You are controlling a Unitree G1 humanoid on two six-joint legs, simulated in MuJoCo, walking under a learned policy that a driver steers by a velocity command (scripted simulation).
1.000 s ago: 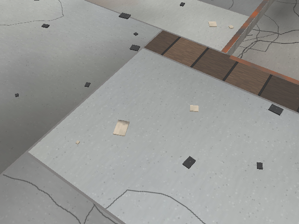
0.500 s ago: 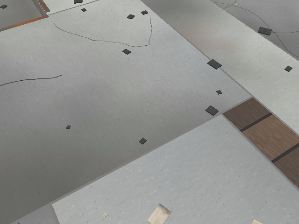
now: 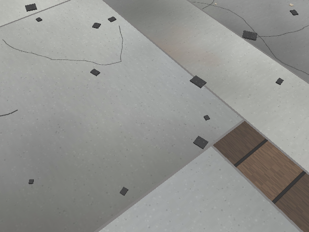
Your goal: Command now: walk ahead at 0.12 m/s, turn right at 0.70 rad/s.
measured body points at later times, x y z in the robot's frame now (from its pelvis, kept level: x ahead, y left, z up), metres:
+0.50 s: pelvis +0.05 -0.04 +0.00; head +0.07 -0.05 +0.45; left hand +0.27 +0.16 -0.11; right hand +0.06 -0.31 -0.14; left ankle +0.07 +0.08 -0.71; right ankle +0.08 -0.12 -0.74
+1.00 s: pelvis +0.05 -0.02 +0.00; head +0.08 +0.01 +0.45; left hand +0.14 +0.29 -0.11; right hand +0.21 -0.29 -0.09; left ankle +0.03 +0.06 -0.74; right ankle +0.10 -0.15 -0.70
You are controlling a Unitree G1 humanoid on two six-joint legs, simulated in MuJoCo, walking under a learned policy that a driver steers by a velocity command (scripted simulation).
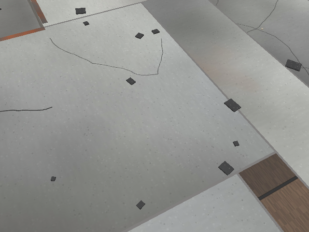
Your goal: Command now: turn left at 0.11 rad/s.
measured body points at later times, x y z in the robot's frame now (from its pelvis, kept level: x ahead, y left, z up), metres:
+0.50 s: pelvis +0.01 +0.01 +0.00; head +0.05 +0.00 +0.44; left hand +0.21 +0.26 -0.12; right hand +0.05 -0.31 -0.10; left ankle +0.05 +0.10 -0.74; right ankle +0.02 -0.12 -0.73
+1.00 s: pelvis +0.01 +0.00 +0.00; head +0.04 -0.03 +0.45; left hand +0.23 +0.20 -0.10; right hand -0.03 -0.29 -0.14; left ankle +0.02 +0.10 -0.67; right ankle -0.06 -0.09 -0.74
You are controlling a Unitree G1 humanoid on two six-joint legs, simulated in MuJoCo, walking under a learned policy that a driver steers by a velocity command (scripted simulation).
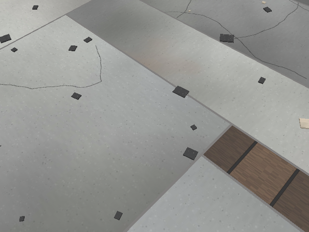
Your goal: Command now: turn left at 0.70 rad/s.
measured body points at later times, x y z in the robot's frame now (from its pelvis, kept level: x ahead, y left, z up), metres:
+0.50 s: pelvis +0.12 +0.11 -0.01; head +0.13 +0.14 +0.44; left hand +0.14 +0.39 -0.14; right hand +0.23 -0.14 -0.12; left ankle -0.01 +0.13 -0.74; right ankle +0.22 -0.03 -0.65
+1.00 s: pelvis +0.51 +0.18 -0.01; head +0.53 +0.18 +0.44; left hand +0.52 +0.46 -0.14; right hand +0.73 -0.06 -0.05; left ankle +0.72 +0.36 -0.68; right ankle +0.40 +0.15 -0.74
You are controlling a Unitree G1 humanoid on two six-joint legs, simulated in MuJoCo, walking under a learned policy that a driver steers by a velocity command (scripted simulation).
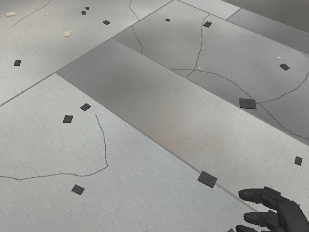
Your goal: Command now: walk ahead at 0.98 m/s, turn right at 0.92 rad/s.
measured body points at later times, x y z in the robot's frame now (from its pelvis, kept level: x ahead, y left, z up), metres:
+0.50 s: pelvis +0.45 +0.04 +0.00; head +0.47 +0.04 +0.45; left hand +0.76 +0.20 -0.03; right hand +0.30 -0.21 -0.12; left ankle +0.29 +0.20 -0.73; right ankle +0.58 -0.09 -0.72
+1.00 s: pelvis +0.89 +0.11 -0.04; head +0.92 +0.12 +0.41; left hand +0.79 +0.36 -0.17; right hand +1.17 -0.05 -0.13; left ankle +0.98 +0.17 -0.73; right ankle +0.69 -0.10 -0.60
